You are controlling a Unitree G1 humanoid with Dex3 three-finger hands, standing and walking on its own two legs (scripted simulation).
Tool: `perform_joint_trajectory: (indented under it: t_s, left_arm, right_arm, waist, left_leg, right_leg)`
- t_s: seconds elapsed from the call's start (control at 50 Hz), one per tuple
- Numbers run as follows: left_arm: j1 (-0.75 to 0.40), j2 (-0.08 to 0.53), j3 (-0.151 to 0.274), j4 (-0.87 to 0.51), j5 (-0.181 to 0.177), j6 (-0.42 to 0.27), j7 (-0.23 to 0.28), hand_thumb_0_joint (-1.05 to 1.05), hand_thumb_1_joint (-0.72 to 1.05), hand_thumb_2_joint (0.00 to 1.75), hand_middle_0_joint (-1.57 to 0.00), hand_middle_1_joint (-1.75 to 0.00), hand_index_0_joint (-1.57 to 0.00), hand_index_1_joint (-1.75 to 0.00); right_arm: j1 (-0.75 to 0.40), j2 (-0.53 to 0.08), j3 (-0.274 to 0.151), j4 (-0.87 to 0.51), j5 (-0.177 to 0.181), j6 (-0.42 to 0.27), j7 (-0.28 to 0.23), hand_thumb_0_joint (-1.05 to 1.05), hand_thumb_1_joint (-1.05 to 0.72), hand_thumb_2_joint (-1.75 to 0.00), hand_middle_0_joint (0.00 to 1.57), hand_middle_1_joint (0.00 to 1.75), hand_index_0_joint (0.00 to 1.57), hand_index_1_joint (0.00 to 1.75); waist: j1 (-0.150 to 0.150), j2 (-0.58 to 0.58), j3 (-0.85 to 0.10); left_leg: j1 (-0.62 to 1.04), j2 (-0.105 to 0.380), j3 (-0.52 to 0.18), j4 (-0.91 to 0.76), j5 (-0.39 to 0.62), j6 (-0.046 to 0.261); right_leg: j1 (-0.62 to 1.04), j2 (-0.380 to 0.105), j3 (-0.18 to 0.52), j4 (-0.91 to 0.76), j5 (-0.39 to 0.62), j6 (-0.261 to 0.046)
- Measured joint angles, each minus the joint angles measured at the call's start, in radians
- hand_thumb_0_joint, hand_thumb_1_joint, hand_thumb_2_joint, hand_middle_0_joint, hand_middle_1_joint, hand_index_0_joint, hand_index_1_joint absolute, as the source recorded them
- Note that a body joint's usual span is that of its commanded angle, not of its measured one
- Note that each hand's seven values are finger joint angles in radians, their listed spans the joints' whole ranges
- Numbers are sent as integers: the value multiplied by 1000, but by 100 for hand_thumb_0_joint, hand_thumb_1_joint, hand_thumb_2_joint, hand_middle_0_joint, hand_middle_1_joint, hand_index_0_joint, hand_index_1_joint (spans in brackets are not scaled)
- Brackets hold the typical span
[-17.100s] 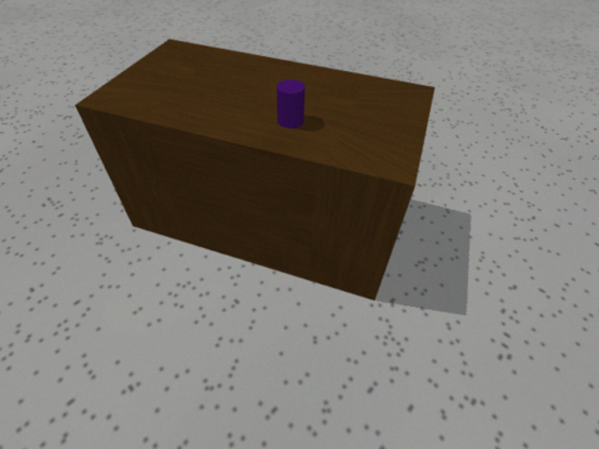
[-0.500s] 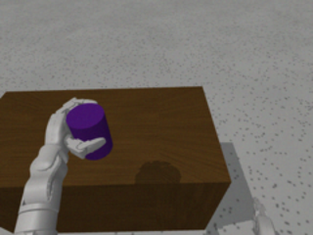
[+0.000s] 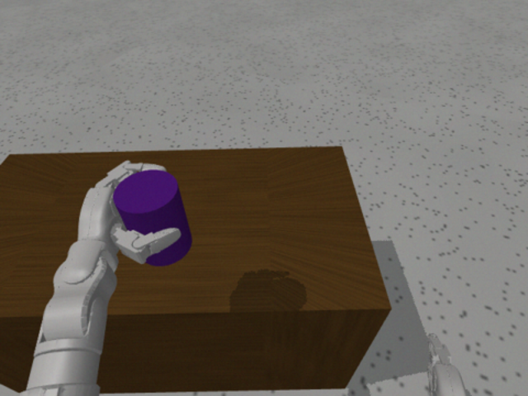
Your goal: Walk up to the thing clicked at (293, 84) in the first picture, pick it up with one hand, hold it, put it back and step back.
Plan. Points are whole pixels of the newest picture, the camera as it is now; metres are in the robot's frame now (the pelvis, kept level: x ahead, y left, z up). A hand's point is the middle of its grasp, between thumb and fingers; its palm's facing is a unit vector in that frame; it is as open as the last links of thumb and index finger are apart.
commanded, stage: hold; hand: left
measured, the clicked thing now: (156, 219) +0.34 +0.16 +0.12
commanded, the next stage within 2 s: crouch in 0.04 s
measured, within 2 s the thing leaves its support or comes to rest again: neither
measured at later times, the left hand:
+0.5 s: hand (162, 215) +0.36 +0.16 +0.10, palm faces +0.06 -1.00 +0.02, open 11.3 cm
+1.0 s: hand (185, 199) +0.46 +0.15 +0.04, palm faces +0.04 -1.00 +0.04, open 11.3 cm
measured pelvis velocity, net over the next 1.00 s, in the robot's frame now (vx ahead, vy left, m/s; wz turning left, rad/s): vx -0.02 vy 0.00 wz -0.01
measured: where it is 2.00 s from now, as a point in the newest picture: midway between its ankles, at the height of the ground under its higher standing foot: outside the picture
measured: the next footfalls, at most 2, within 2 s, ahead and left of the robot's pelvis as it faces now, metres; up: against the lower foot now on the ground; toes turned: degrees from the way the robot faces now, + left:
none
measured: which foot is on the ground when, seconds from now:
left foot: down 0.00-1.00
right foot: down 0.00-1.00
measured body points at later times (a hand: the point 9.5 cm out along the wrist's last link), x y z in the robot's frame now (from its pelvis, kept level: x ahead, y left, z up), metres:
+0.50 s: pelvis -0.01 +0.00 +0.00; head +0.00 +0.00 +0.45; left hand +0.35 +0.22 +0.10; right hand +0.16 -0.24 -0.09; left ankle -0.04 +0.13 -0.74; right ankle +0.04 -0.13 -0.74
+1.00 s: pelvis -0.02 +0.00 -0.04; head +0.06 +0.01 +0.41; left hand +0.45 +0.21 +0.04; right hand +0.13 -0.28 -0.09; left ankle -0.04 +0.13 -0.74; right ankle +0.04 -0.13 -0.74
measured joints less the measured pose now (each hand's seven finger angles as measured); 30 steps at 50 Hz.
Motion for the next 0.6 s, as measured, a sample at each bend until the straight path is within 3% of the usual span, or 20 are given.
perform_joint_trajectory:
  t_s: [0.22, 0.3, 0.4, 0.48, 0.6]
  left_arm:
    - [-16, 8, 2, -30, 7, -5, 26, -1, -54, 110, -64, -101, -64, -100]
    - [-44, -1, 0, 11, -1, 2, 15, -1, -54, 109, -64, -100, -64, -99]
    - [-76, -8, -9, 104, 13, -2, 13, -1, -54, 109, -65, -99, -65, -98]
    - [-126, -3, -1, 221, 26, -48, 28, -1, -52, 107, -65, -98, -65, -97]
    - [-258, 33, 17, 424, 37, -197, 23, -1, -50, 105, -65, -97, -65, -96]
  right_arm:
    - [-9, -12, -15, 25, -1, 7, -5, -1, 53, -5, 6, 6, 6, 5]
    - [-20, -2, 10, 24, 3, 6, -3, -1, 54, -5, 5, 6, 5, 5]
    - [-17, 30, 39, -11, -4, 0, 17, -1, 54, -5, 5, 6, 5, 5]
    - [-14, 40, 44, -30, -8, -3, 24, -1, 55, -5, 6, 6, 6, 5]
    - [-11, 26, 59, -63, -10, -3, 21, -1, 55, -5, 6, 6, 6, 5]
  waist:
    - [0, 9, -1]
    - [1, 3, -5]
    - [-7, -14, 7]
    - [-19, -27, 26]
    - [-50, -51, 39]
  left_leg:
    - [8, 0, -2, 5, -7, 2]
    - [5, -2, -2, 2, -4, 3]
    - [-11, -3, -3, 3, 2, 3]
    - [-42, -4, 1, 19, 2, 2]
    - [-130, -3, 4, 84, -15, 1]
  right_leg:
    - [12, 0, -2, -3, -4, 3]
    - [8, -2, -2, -3, -2, 3]
    - [-6, -3, -3, -3, 3, 2]
    - [-38, -3, 2, 11, 7, 2]
    - [-122, -2, 7, 61, 0, 1]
